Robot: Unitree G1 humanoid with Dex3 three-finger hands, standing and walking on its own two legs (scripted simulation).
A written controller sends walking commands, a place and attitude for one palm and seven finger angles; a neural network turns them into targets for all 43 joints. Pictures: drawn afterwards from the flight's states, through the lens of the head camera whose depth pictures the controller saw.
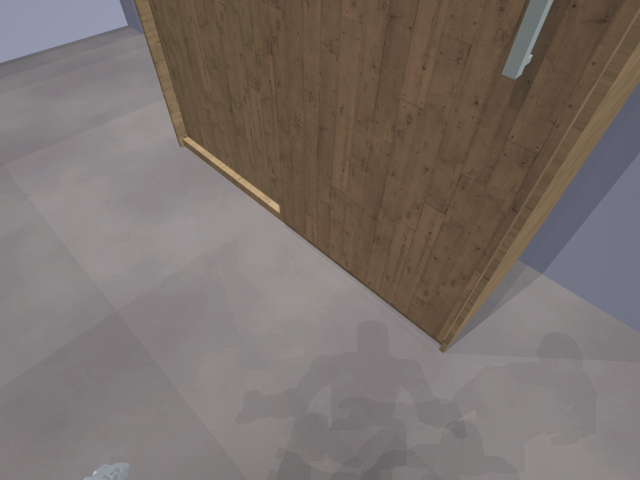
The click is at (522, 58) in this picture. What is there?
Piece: wardrobe's sliding door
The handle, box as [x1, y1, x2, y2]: [502, 0, 552, 78]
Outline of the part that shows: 552,0 530,0 502,74 515,78 521,73 523,67 529,62 532,55 530,54 530,51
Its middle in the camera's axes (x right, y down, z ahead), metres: +0.32 -0.33 +0.56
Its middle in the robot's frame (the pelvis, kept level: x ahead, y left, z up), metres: +0.70 -0.28 +0.27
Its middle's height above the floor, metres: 1.04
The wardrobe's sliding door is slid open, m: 0.00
